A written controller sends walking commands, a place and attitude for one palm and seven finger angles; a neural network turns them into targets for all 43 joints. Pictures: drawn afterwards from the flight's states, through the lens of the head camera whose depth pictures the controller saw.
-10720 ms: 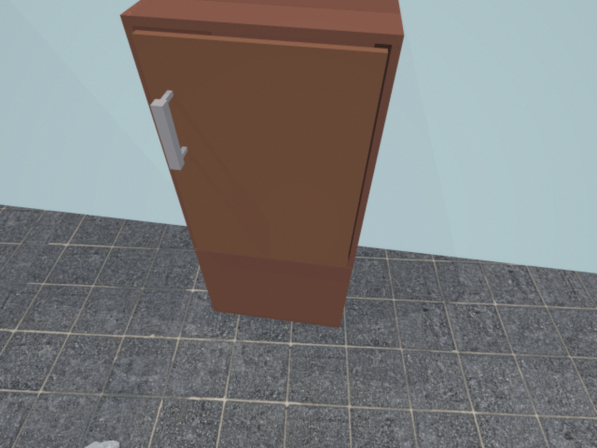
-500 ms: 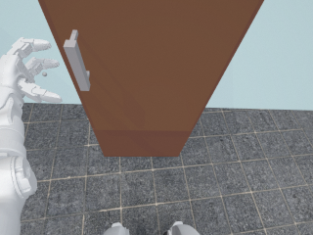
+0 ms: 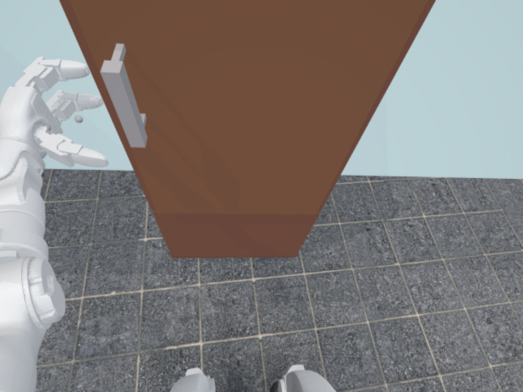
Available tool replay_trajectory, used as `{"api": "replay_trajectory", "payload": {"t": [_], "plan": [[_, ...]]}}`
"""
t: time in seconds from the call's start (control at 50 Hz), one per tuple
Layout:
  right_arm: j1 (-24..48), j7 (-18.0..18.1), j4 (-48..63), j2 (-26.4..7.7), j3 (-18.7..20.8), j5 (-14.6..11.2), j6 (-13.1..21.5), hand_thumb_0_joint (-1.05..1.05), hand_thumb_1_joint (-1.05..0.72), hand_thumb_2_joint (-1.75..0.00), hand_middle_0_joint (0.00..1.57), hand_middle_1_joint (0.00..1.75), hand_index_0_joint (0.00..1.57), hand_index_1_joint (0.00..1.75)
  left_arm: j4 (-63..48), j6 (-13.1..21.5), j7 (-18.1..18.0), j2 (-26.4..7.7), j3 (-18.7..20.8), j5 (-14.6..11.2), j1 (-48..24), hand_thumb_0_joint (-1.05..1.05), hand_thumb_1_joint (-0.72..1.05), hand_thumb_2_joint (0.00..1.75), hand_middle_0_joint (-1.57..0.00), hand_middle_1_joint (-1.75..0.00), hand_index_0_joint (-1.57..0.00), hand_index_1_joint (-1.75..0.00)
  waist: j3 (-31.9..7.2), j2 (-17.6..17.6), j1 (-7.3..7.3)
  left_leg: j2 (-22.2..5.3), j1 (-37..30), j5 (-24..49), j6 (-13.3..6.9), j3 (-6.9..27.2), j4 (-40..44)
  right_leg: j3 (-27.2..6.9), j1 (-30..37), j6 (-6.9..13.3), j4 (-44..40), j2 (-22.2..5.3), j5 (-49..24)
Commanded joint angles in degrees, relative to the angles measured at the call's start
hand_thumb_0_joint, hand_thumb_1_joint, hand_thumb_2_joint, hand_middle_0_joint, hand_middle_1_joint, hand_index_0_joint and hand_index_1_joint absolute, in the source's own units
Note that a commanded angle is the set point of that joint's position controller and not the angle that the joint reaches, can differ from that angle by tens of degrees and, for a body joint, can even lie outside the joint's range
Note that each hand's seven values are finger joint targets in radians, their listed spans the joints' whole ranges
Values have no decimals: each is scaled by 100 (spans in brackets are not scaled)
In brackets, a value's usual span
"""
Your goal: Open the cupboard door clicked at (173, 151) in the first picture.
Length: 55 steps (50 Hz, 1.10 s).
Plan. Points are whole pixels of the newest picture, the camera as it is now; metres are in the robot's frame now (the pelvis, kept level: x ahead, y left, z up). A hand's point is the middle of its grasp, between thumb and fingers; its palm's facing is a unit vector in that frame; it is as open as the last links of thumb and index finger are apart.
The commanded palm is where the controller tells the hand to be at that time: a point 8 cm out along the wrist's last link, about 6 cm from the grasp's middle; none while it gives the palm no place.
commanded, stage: slide the fingers in behind the handle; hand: left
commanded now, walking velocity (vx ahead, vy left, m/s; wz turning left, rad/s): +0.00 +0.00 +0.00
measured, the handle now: (129, 99) +0.53 +0.17 +0.11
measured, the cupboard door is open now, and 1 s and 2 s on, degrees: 0 0 0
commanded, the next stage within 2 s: close the thumb around the handle in 1.42 s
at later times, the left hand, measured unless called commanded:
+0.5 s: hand (104, 120) +0.48 +0.20 +0.11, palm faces -0.05 -1.00 +0.01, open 14.0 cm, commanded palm +0.46 +0.24 +0.11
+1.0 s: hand (131, 122) +0.48 +0.16 +0.11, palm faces -0.04 -1.00 +0.01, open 14.0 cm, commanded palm +0.46 +0.21 +0.11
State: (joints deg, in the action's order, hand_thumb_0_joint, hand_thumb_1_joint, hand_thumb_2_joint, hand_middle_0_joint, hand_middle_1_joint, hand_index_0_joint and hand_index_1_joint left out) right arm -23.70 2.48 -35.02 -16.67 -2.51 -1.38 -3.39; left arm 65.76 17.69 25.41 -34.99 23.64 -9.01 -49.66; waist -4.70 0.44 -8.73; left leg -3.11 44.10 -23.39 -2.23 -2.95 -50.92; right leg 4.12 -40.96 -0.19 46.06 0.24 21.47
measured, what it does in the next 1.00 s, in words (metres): stands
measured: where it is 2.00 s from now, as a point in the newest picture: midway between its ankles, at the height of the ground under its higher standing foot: outside the picture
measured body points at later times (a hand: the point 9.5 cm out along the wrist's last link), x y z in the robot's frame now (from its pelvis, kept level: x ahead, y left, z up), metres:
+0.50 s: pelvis +0.00 -0.01 +0.00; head +0.09 +0.01 +0.44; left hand +0.48 +0.25 +0.11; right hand +0.03 -0.28 -0.10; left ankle +0.01 +0.09 -0.70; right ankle +0.00 -0.13 -0.70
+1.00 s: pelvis +0.00 -0.01 +0.00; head +0.08 +0.00 +0.44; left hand +0.48 +0.22 +0.11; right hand +0.03 -0.28 -0.11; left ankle +0.01 +0.09 -0.70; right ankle +0.00 -0.13 -0.70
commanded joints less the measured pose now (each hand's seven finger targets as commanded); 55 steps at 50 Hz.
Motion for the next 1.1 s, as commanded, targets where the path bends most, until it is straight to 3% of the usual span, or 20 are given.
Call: {"api": "replay_trajectory", "payload": {"t": [0.0,0.06,0.1,0.14,0.18,0.2,0.28,0.3,0.38,0.4,0.46,0.54,0.62,0.7,0.82,0.88,0.94,1.0,1.04,1.08], "plan": [[-729,50,342,-1030,413,6,134,0,-90,-90,20,30,20,30,-1304,353,-128,-1418,176,-129,-2388,0,-50,30,-30,-120,-30,-120,-2476,813,67,82,-2338,2441,91,590,544,-118,409,140,-382,280,-1662],[-708,47,386,-1021,395,-3,135,0,-90,-90,20,30,20,30,-1253,315,-236,-1367,169,-137,-2391,0,-50,30,-30,-120,-30,-120,-2261,661,49,113,-2125,2205,47,532,570,-136,484,141,-416,284,-1610],[-692,35,415,-1014,408,2,136,0,-90,-90,20,30,20,30,-1373,353,-300,-1486,269,-77,-2380,0,-50,30,-30,-120,-30,-120,-2449,769,106,121,-2155,2229,62,510,582,-169,620,129,-409,272,-1693],[-683,26,422,-996,415,-1,142,0,-90,-90,20,30,20,30,-1413,400,-334,-1506,322,-83,-2250,0,-50,30,-30,-120,-30,-120,-2486,588,118,123,-2096,2227,45,471,572,-190,766,117,-418,273,-1791],[-645,26,430,-984,392,-15,133,0,-90,-90,20,30,20,30,-1396,436,-319,-1442,260,-94,-2199,0,-50,30,-30,-120,-30,-120,-2410,644,120,122,-2075,2267,50,454,580,-193,764,124,-405,280,-1846],[-615,21,443,-959,396,-24,134,0,-90,-90,20,30,20,30,-1414,427,-308,-1198,72,-103,-2230,0,-50,30,-30,-120,-30,-120,-2339,759,69,131,-2112,2193,47,434,587,-202,672,119,-441,275,-1789],[-632,29,386,-983,416,-23,158,0,-90,-90,20,30,20,30,-1286,400,-364,-1152,99,-120,-2328,0,-50,30,-30,-120,-30,-120,-2285,625,49,127,-2129,2037,53,484,601,-175,588,126,-455,280,-1625],[-605,37,371,-970,395,-29,163,0,-90,-90,20,30,20,30,-1207,359,-364,-987,-70,-134,-2422,0,-50,30,-30,-120,-30,-120,-2152,559,-47,133,-2027,1902,34,456,602,-197,554,110,-491,270,-1584],[-644,24,335,-958,419,-6,207,0,-90,-90,20,30,20,30,-1506,462,-446,-1029,-17,-87,-2559,0,-50,30,-30,-120,-30,-120,-2558,785,39,126,-2352,2310,70,537,550,-182,572,139,-381,265,-1775],[-617,1,352,-921,418,-8,209,0,-90,-90,20,30,20,30,-1425,440,-462,-810,-134,-98,-2392,0,-50,30,-30,-120,-30,-120,-2493,808,53,134,-2345,2331,75,510,540,-173,534,136,-397,267,-1768],[-633,-8,318,-938,410,-7,195,0,-90,-90,20,30,20,30,-1237,391,-531,-732,-179,-117,-2438,0,-50,30,-30,-120,-30,-120,-2233,518,-14,140,-2109,2169,47,505,552,-157,574,134,-411,275,-1732],[-608,-22,339,-926,432,-11,210,0,-90,-90,20,30,20,30,-1363,395,-654,-757,-193,-15,-2530,0,-50,30,-30,-120,-30,-120,-2351,525,-3,157,-2056,2005,38,466,566,-208,640,107,-431,250,-1704],[-567,-42,308,-896,421,-8,220,0,-90,-90,20,30,20,30,-1374,413,-670,-450,-415,-25,-2598,0,-50,30,-30,-120,-30,-120,-2271,683,-43,169,-2118,1971,52,461,551,-201,553,118,-444,254,-1675],[-579,-34,313,-908,432,0,236,0,-90,-90,20,30,20,30,-1503,465,-713,-655,-184,-81,-2616,0,-50,30,-30,-120,-30,-120,-2518,577,23,176,-2136,2065,43,462,549,-217,753,116,-415,254,-1813],[-534,-69,308,-853,440,-3,241,0,-90,-90,20,30,20,30,-1518,502,-852,-306,-385,-50,-2516,0,-50,30,-30,-120,-30,-120,-2329,529,21,176,-2168,2057,49,461,580,-187,673,118,-435,267,-1787],[-525,-71,336,-859,433,4,239,0,-90,-90,20,30,20,30,-1510,502,-943,-447,-242,-37,-2413,0,-50,30,-30,-120,-30,-120,-2394,451,87,196,-2085,2053,42,428,593,-206,837,114,-423,262,-1861],[-512,-73,343,-839,425,-3,245,0,-90,-90,20,30,20,30,-1375,473,-1013,-351,-319,15,-2428,0,-50,30,-30,-120,-30,-120,-2154,393,68,219,-1863,1775,33,388,638,-231,849,108,-470,246,-1729],[-514,-69,328,-823,431,5,264,0,-90,-90,20,30,20,30,-1495,560,-1093,-293,-382,60,-2646,0,-50,30,-30,-120,-30,-120,-2274,402,20,212,-1967,1854,36,412,623,-236,819,103,-440,241,-1779],[-529,-86,324,-834,438,12,282,0,-90,-90,20,30,20,30,-1470,594,-1114,-333,-311,81,-2495,0,-50,30,-30,-120,-30,-120,-2408,506,93,216,-2053,1878,54,421,611,-235,811,123,-425,240,-1731],[-546,-76,284,-837,430,9,282,0,-90,-90,20,30,20,30,-1460,625,-1106,-345,-357,84,-2700,0,-50,30,-30,-120,-30,-120,-2372,462,16,216,-2017,1854,38,417,595,-255,805,105,-434,243,-1760]]}}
